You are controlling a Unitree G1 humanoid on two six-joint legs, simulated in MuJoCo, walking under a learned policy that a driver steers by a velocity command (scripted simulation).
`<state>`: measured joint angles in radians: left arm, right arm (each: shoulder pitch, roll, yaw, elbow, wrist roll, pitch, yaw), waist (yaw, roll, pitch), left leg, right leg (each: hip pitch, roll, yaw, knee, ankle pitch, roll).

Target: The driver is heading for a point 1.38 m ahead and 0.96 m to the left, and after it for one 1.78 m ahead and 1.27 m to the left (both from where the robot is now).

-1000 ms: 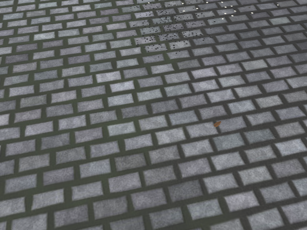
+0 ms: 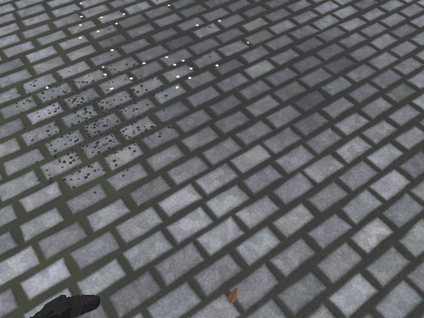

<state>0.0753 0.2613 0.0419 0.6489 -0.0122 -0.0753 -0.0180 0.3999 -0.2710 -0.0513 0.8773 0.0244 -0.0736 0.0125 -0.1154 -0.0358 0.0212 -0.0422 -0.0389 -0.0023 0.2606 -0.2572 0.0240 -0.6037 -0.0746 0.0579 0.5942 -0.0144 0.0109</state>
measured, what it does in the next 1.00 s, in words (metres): walks ahead, turning left: right foot, then left foot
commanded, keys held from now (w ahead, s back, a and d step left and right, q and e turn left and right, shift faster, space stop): w+q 0.66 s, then s+q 0.34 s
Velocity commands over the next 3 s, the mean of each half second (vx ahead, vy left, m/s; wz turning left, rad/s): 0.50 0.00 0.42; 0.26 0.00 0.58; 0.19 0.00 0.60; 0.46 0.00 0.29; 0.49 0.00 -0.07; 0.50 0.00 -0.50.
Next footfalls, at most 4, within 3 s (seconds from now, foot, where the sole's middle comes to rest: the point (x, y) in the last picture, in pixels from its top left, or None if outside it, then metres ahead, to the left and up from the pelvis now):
0.10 right None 0.22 -0.14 -0.78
0.60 left None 0.43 0.18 -0.78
1.06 right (166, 261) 0.67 0.09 -0.78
1.48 left None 0.44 0.22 -0.78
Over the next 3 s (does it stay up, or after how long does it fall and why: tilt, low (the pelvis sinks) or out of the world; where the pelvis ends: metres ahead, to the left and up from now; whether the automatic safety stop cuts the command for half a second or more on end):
stays up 0.97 0.82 -0.03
